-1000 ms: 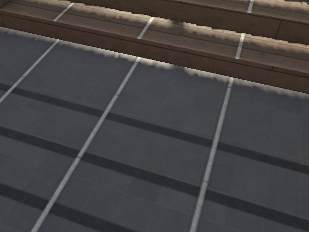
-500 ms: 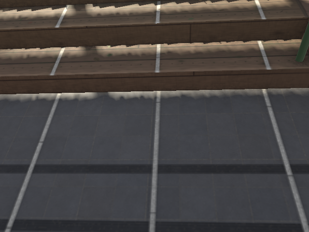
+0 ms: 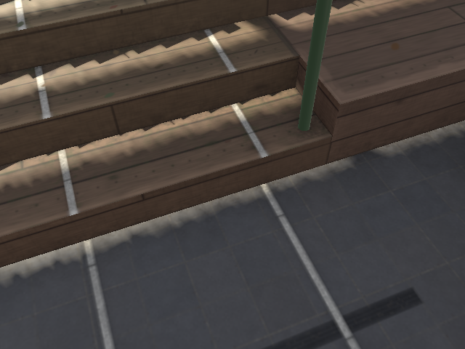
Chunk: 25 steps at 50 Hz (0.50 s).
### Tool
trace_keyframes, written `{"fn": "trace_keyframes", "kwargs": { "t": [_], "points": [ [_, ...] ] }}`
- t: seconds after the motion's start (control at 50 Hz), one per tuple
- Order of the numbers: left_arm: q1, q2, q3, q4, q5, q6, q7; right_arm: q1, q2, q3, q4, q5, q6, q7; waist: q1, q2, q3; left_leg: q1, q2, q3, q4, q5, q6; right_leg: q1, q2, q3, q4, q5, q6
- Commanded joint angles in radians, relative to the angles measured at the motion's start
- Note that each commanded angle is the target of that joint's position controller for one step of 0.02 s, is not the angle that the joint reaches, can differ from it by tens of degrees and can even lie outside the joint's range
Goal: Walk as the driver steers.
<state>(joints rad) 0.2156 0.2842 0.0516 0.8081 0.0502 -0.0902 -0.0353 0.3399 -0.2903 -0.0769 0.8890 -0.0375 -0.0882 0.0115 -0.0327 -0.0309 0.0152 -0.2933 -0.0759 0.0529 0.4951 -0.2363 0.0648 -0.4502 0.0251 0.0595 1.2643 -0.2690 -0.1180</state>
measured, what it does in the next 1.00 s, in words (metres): walks ahead, turning left: right foot, then left foot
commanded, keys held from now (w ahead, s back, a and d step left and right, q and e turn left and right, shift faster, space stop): w+q+shift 0.84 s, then w+shift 0.12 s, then w+e+shift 0.04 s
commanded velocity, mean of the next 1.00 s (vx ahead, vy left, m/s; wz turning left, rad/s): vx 1.00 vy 0.00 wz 0.72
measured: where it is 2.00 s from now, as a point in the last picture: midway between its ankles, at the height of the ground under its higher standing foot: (96, 88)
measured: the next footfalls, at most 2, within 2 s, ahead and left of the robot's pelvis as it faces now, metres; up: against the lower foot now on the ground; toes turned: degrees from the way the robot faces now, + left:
right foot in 0.26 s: +0.44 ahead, -0.13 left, +0.00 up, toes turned +11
left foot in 0.68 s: +0.75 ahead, +0.18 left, +0.00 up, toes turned +36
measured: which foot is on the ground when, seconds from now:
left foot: down 0.00-0.26, up 0.28-0.66, down 0.68-1.00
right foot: up 0.00-0.24, down 0.26-0.68, up 0.70-1.00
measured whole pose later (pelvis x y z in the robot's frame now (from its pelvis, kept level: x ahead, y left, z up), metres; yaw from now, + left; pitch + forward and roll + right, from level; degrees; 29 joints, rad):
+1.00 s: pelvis +0.83 +0.21 +0.00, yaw +48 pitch +5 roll -1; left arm -0.04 0.13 -0.06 0.48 0.09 -0.04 0.02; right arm 0.55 -0.28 -0.04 0.90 -0.03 -0.09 -0.02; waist -0.06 0.02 -0.02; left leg -0.09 -0.18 -0.17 0.38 -0.34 0.17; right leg -1.23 -0.08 -0.01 2.04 -0.59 -0.05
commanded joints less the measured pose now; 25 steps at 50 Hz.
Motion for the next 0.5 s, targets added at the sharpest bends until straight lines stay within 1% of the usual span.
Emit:
{"fn": "trace_keyframes", "kwargs": {
  "t": [0.02, 0.04, 0.06, 0.08, 0.1, 0.12, 0.14, 0.16, 0.18, 0.2, 0.22, 0.24, 0.26, 0.28, 0.3, 0.32, 0.34, 0.36, 0.38, 0.4, 0.42, 0.44, 0.46, 0.48, 0.5],
  "points": [
    [-0.048, -0.010, -0.027, -0.127, 0.028, -0.004, -0.013, 0.078, -0.018, 0.012, -0.010, 0.021, -0.033, 0.003, 0.052, 0.082, 0.041, 0.117, 0.263, -0.483, -0.326, -0.094, 0.196, -0.279, -0.113, 0.034, -0.089, -0.014, 0.044],
    [-0.103, -0.005, -0.034, -0.158, 0.031, -0.004, -0.016, 0.093, -0.036, 0.009, -0.012, 0.024, -0.036, 0.000, 0.049, 0.065, 0.067, 0.094, 0.266, -0.469, -0.354, -0.057, 0.210, -0.309, -0.128, 0.019, -0.150, 0.023, 0.066],
    [-0.167, 0.001, -0.043, -0.189, 0.026, -0.006, -0.021, 0.091, -0.050, 0.005, -0.019, 0.025, -0.038, -0.003, 0.046, 0.053, 0.088, 0.047, 0.253, -0.431, -0.387, -0.022, 0.208, -0.289, -0.134, 0.002, -0.258, 0.080, 0.085],
    [-0.222, -0.001, -0.053, -0.211, 0.014, -0.009, -0.029, 0.076, -0.065, -0.001, -0.032, 0.025, -0.038, -0.004, 0.043, 0.050, 0.104, -0.026, 0.218, -0.372, -0.412, 0.013, 0.187, -0.199, -0.125, -0.017, -0.403, 0.153, 0.100],
    [-0.263, -0.008, -0.063, -0.222, 0.001, -0.012, -0.038, 0.067, -0.085, -0.009, -0.041, 0.026, -0.039, -0.002, 0.036, 0.062, 0.108, -0.098, 0.184, -0.319, -0.430, 0.077, 0.165, -0.072, -0.097, -0.047, -0.521, 0.216, 0.111],
    [-0.292, -0.008, -0.067, -0.226, -0.008, -0.014, -0.043, 0.080, -0.113, -0.016, -0.043, 0.033, -0.042, 0.002, 0.022, 0.067, 0.096, -0.134, 0.182, -0.303, -0.453, 0.157, 0.158, 0.044, -0.065, -0.080, -0.571, 0.267, 0.117],
    [-0.304, 0.004, -0.065, -0.228, -0.013, -0.013, -0.039, 0.104, -0.133, -0.021, -0.041, 0.041, -0.043, 0.007, 0.012, 0.074, 0.085, -0.108, 0.196, -0.309, -0.454, 0.239, 0.153, 0.095, -0.047, -0.094, -0.597, 0.302, 0.116],
    [-0.313, 0.019, -0.060, -0.229, -0.016, -0.013, -0.031, 0.125, -0.136, -0.021, -0.036, 0.046, -0.041, 0.011, 0.003, 0.074, 0.079, -0.042, 0.205, -0.309, -0.429, 0.313, 0.144, 0.104, -0.042, -0.089, -0.636, 0.326, 0.113],
    [-0.316, 0.033, -0.055, -0.230, -0.014, -0.014, -0.021, 0.149, -0.134, -0.020, -0.028, 0.049, -0.037, 0.011, -0.003, 0.071, 0.064, 0.039, 0.209, -0.307, -0.377, 0.397, 0.131, 0.109, -0.032, -0.086, -0.681, 0.318, 0.107],
    [-0.285, 0.057, -0.044, -0.221, -0.010, -0.016, -0.010, 0.168, -0.143, -0.021, -0.021, 0.048, -0.033, 0.009, 0.010, 0.075, 0.025, 0.115, 0.207, -0.299, -0.279, 0.541, 0.113, 0.154, -0.012, -0.083, -0.722, 0.265, 0.097],
    [-0.191, 0.088, -0.028, -0.193, -0.005, -0.022, 0.003, 0.180, -0.165, -0.026, -0.014, 0.044, -0.027, 0.009, 0.052, 0.073, -0.051, 0.153, 0.190, -0.276, -0.111, 0.691, 0.096, 0.270, 0.021, -0.096, -0.748, 0.195, 0.083],
    [-0.046, 0.117, -0.011, -0.155, 0.001, -0.028, 0.020, 0.166, -0.179, -0.031, -0.018, 0.045, -0.024, 0.010, 0.126, 0.074, -0.138, 0.086, 0.153, -0.260, 0.108, 0.688, 0.077, 0.463, 0.005, -0.090, -0.744, 0.164, 0.073],
    [0.129, 0.184, 0.014, -0.133, 0.016, -0.032, 0.043, 0.125, -0.144, -0.024, -0.044, 0.050, -0.027, 0.013, 0.211, 0.050, -0.237, -0.092, 0.101, -0.239, 0.384, 0.473, 0.061, 0.685, -0.155, 0.054, -0.742, 0.000, 0.052],
    [0.237, 0.251, 0.034, -0.120, 0.056, -0.026, 0.057, 0.161, 0.021, 0.011, -0.089, 0.074, -0.028, 0.006, 0.187, -0.157, -0.369, -0.354, 0.030, -0.161, 0.721, -0.205, 0.049, 0.903, -0.469, 0.465, -0.822, -0.320, 0.010],
    [0.209, 0.250, 0.043, -0.117, 0.032, -0.017, 0.047, 0.167, -0.026, 0.009, -0.126, 0.088, -0.018, -0.002, 0.150, -0.251, -0.419, -0.461, 0.045, -0.145, 0.881, -0.187, 0.066, 0.853, -0.522, 0.768, -0.974, -0.450, -0.045],
    [0.113, 0.152, 0.027, -0.122, 0.017, -0.015, 0.042, 0.075, -0.053, 0.004, -0.119, 0.066, -0.002, -0.004, 0.127, -0.132, -0.238, -0.521, 0.109, -0.136, 0.891, -0.085, 0.067, 0.716, -0.455, 0.610, -0.995, -0.460, -0.031],
    [0.071, 0.092, 0.016, -0.113, 0.007, -0.020, 0.036, 0.017, -0.044, 0.006, -0.119, 0.049, 0.005, 0.009, 0.115, -0.052, -0.125, -0.513, 0.139, -0.129, 0.842, -0.034, 0.058, 0.584, -0.409, 0.443, -1.002, -0.275, -0.019],
    [0.058, 0.071, 0.012, -0.098, 0.011, -0.025, 0.034, -0.006, -0.032, 0.004, -0.116, 0.038, 0.016, 0.020, 0.091, -0.031, -0.081, -0.483, 0.159, -0.129, 0.811, -0.024, 0.047, 0.503, -0.371, 0.330, -1.019, -0.120, -0.003],
    [0.073, 0.054, 0.006, -0.074, 0.003, -0.030, 0.035, -0.010, -0.015, 0.005, -0.123, 0.022, 0.031, 0.031, 0.063, -0.051, -0.051, -0.466, 0.176, -0.129, 0.793, -0.025, 0.040, 0.445, -0.345, 0.238, -1.034, -0.024, 0.002],
    [0.089, 0.037, 0.003, -0.047, -0.007, -0.038, 0.030, -0.033, 0.005, 0.009, -0.134, 0.014, 0.047, 0.039, 0.048, -0.066, -0.024, -0.469, 0.193, -0.122, 0.782, -0.026, 0.035, 0.415, -0.331, 0.164, -1.046, 0.059, 0.013],
    [0.102, 0.023, 0.000, -0.026, -0.020, -0.045, 0.025, -0.071, 0.018, 0.012, -0.157, 0.011, 0.060, 0.045, 0.036, -0.068, -0.009, -0.500, 0.203, -0.115, 0.773, -0.015, 0.034, 0.417, -0.325, 0.103, -1.055, 0.144, 0.023],
    [0.114, 0.011, -0.003, -0.010, -0.030, -0.050, 0.022, -0.108, 0.025, 0.015, -0.175, 0.008, 0.067, 0.052, 0.032, -0.055, 0.000, -0.527, 0.206, -0.101, 0.775, 0.017, 0.034, 0.417, -0.314, 0.036, -1.068, 0.226, 0.032],
    [0.111, 0.012, -0.003, -0.006, -0.027, -0.055, 0.017, -0.148, 0.024, 0.019, -0.200, 0.002, 0.067, 0.059, 0.026, -0.061, 0.014, -0.531, 0.211, -0.089, 0.751, 0.072, 0.031, 0.391, -0.315, -0.026, -1.078, 0.344, 0.032],
    [0.093, 0.020, 0.000, 0.002, -0.030, -0.060, 0.019, -0.189, 0.020, 0.024, -0.227, -0.002, 0.067, 0.065, 0.012, -0.063, 0.034, -0.535, 0.212, -0.073, 0.694, 0.127, 0.028, 0.373, -0.295, -0.096, -1.097, 0.390, 0.044],
    [0.076, 0.026, 0.001, 0.006, -0.030, -0.065, 0.021, -0.232, 0.012, 0.028, -0.248, -0.001, 0.065, 0.071, 0.006, -0.064, 0.052, -0.511, 0.207, -0.057, 0.618, 0.189, 0.029, 0.347, -0.269, -0.160, -1.116, 0.419, 0.055]
  ]
}}
Velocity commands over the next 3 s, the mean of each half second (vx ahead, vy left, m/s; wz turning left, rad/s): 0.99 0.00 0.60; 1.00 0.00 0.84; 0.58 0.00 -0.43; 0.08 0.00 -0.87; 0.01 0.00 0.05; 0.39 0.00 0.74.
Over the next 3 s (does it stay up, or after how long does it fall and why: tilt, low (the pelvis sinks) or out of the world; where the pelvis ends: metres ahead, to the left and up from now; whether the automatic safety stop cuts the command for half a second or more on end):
stays up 1.35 0.47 0.29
